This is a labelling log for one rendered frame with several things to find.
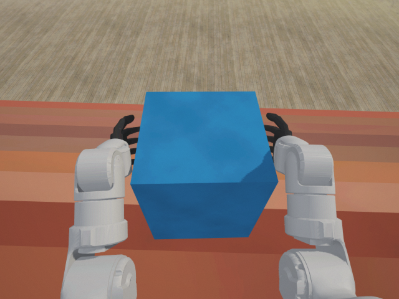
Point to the left robot upper arm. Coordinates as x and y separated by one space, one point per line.
101 277

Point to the right robot forearm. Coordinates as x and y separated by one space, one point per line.
309 177

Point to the left robot hand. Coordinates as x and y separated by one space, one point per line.
120 133

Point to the left robot forearm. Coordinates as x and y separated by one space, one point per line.
99 180

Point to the right robot hand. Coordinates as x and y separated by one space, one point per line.
278 132

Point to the right robot upper arm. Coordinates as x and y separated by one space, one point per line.
316 274

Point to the carton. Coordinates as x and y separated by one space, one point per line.
203 166

